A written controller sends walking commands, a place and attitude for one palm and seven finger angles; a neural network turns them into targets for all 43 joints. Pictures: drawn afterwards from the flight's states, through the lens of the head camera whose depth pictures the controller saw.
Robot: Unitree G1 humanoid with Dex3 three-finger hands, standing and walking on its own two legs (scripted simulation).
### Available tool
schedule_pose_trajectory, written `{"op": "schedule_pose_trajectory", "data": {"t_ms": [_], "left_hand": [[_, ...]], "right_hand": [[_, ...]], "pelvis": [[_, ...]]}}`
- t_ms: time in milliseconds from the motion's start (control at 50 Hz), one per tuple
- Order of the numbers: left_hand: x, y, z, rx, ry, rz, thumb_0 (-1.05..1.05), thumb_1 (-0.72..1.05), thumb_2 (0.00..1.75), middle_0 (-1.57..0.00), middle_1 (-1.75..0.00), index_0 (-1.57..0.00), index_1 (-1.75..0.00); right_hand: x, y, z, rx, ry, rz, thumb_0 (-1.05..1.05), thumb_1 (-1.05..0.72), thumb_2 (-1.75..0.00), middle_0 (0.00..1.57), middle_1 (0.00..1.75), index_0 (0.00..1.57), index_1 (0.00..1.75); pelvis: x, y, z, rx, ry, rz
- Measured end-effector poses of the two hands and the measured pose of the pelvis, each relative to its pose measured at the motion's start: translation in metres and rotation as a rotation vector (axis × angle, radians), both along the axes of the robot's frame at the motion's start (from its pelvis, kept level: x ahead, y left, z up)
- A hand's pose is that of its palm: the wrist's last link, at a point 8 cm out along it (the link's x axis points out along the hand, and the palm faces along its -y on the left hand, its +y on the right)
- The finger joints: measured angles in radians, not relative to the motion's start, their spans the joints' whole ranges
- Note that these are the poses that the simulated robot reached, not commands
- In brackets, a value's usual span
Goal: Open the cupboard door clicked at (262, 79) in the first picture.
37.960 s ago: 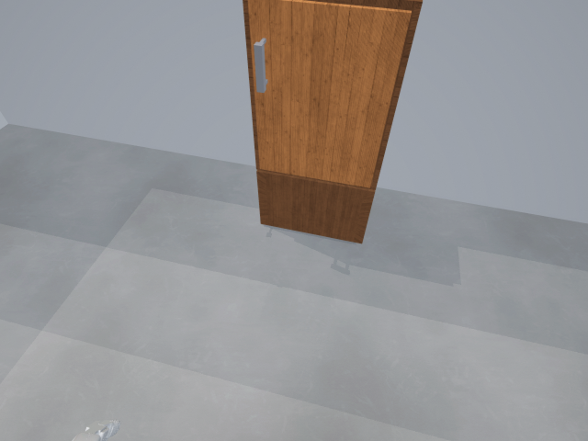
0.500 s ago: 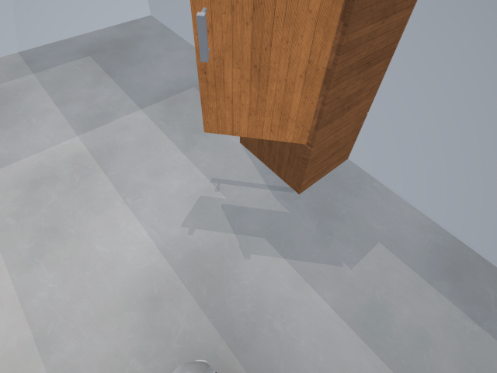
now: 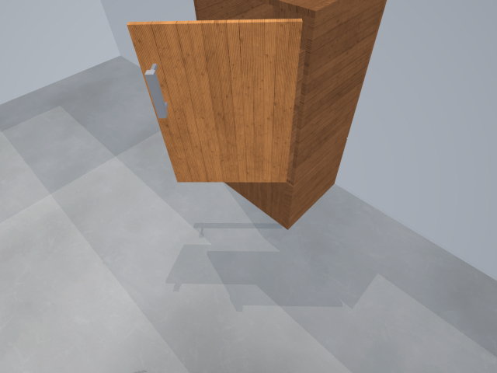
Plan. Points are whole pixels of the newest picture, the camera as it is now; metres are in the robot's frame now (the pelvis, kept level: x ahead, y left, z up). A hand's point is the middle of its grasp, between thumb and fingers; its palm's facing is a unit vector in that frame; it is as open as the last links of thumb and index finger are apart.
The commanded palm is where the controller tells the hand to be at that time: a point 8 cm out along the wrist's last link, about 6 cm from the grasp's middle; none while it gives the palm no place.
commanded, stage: take the last steps up to it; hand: left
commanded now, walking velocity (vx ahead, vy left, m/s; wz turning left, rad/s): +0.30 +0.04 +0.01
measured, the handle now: (158, 91) +0.81 +0.29 +0.01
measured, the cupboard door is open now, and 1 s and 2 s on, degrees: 42 42 42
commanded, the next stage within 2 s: come to a stop and stand still in 0.48 s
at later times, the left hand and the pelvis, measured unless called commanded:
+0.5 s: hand out of the picture +0.15 +0.24 -0.18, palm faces +0.06 -0.99 -0.13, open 7.4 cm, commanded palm none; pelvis +0.18 +0.08 +0.00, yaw -1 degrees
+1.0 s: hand (157, 272) +0.35 +0.23 -0.17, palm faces -0.03 -0.97 -0.22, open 7.4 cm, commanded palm none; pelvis +0.24 +0.05 -0.01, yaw -1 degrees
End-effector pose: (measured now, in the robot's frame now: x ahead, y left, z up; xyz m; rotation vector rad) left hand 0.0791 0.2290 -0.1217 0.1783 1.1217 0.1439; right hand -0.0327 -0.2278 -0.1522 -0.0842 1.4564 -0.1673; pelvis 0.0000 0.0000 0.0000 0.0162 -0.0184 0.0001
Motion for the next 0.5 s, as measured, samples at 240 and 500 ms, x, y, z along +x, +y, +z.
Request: {"op": "schedule_pose_trajectory", "data": {"t_ms": [240,500], "left_hand": [[-0.047,0.011,-0.012,-0.067,0.322,0.135,0.0,0.93,0.9,-0.2,-0.3,-0.2,-0.3],[0.062,0.064,-0.034,-0.096,0.341,0.097,0.01,0.91,0.9,-0.2,-0.3,-0.2,-0.29]], "right_hand": [[0.195,0.023,0.026,-0.021,-0.23,0.114,0.01,-0.91,-0.9,0.19,0.3,0.2,0.3],[0.292,0.079,0.028,-0.086,-0.31,0.101,-0.01,-0.93,-0.9,0.2,0.3,0.2,0.3]], "pelvis": [[0.088,0.021,0.009,-0.019,0.014,0.003],[0.177,0.075,-0.001,-0.017,0.013,-0.025]]}}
